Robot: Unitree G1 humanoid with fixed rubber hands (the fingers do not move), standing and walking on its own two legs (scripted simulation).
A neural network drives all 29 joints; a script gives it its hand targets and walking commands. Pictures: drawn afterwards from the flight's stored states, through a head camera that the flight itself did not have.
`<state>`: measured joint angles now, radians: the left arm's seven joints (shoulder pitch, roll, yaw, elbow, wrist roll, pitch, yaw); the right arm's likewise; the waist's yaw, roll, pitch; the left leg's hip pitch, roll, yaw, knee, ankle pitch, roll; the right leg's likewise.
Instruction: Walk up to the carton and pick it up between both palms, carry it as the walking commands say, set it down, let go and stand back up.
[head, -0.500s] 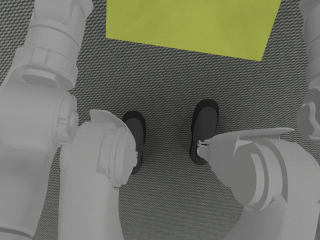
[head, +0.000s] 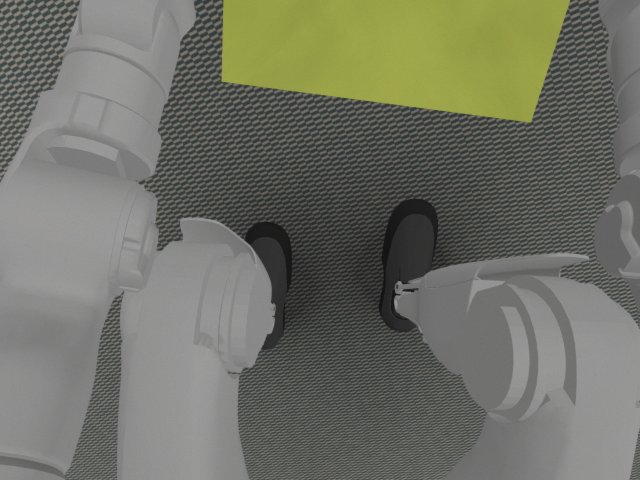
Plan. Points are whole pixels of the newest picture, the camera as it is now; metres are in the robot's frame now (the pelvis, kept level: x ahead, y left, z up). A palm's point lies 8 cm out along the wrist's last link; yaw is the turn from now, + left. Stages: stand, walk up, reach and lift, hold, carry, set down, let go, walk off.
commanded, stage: reach and lift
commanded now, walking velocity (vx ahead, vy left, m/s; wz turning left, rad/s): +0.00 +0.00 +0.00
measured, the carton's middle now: out of the picture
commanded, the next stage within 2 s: none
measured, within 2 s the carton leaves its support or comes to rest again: leaves its support in 0.06 s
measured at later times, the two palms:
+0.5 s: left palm out of the picture +0.55 +0.12 -0.15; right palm out of the picture +0.55 -0.25 -0.15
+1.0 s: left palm out of the picture +0.54 +0.12 -0.10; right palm out of the picture +0.55 -0.23 -0.07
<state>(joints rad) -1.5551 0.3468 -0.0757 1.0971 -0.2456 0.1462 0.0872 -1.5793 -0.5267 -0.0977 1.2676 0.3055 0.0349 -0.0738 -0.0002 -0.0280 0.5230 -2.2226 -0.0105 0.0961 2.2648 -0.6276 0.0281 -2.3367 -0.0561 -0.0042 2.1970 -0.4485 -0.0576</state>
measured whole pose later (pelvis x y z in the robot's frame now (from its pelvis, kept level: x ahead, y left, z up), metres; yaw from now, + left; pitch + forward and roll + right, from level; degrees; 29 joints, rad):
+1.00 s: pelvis -0.02 +0.00 +0.00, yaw +0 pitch +22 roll +3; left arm -1.47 0.31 -0.01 0.94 -0.25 0.35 0.24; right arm -1.56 -0.45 -0.12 1.09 0.16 0.24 -0.22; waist -0.02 -0.03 0.52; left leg -2.05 -0.02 0.09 2.26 -0.60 0.03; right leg -2.16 -0.06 0.00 2.20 -0.43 -0.06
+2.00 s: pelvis -0.04 +0.00 +0.10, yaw +0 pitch +15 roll +3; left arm -1.33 0.27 0.09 0.77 -0.23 0.46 0.25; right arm -1.36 -0.34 -0.24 0.78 0.04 0.44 -0.26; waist -0.03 -0.02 0.52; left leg -1.68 -0.05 0.07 1.96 -0.56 0.03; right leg -1.76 -0.05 0.00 1.92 -0.43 -0.06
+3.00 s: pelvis -0.05 -0.01 +0.22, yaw -1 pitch +8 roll +3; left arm -1.18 0.24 0.15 0.72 -0.16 0.49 0.22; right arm -1.25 -0.25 -0.28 0.72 -0.01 0.50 -0.28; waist -0.03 -0.02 0.52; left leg -1.22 -0.06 0.05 1.53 -0.46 0.03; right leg -1.30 -0.04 0.00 1.50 -0.35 -0.06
